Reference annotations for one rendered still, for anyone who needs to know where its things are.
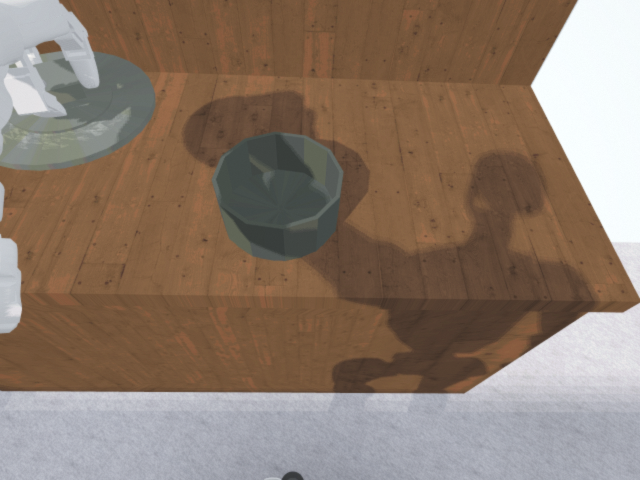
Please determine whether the left robot upper arm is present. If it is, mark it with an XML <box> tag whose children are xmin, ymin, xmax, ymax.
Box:
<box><xmin>0</xmin><ymin>234</ymin><xmax>22</xmax><ymax>333</ymax></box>

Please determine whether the pot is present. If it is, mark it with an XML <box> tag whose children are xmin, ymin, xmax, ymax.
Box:
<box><xmin>212</xmin><ymin>132</ymin><xmax>344</xmax><ymax>261</ymax></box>

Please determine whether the table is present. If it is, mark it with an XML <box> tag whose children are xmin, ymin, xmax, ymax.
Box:
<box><xmin>0</xmin><ymin>0</ymin><xmax>640</xmax><ymax>394</ymax></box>

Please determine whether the knob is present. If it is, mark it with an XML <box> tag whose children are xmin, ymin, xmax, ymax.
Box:
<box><xmin>33</xmin><ymin>58</ymin><xmax>87</xmax><ymax>104</ymax></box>

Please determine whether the robot left hand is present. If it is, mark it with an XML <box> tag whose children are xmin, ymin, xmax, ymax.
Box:
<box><xmin>0</xmin><ymin>0</ymin><xmax>99</xmax><ymax>117</ymax></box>

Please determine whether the left robot forearm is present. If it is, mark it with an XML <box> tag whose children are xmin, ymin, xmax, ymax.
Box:
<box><xmin>0</xmin><ymin>7</ymin><xmax>24</xmax><ymax>222</ymax></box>

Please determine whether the lid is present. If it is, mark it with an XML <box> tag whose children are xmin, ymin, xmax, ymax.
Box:
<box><xmin>0</xmin><ymin>51</ymin><xmax>156</xmax><ymax>171</ymax></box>

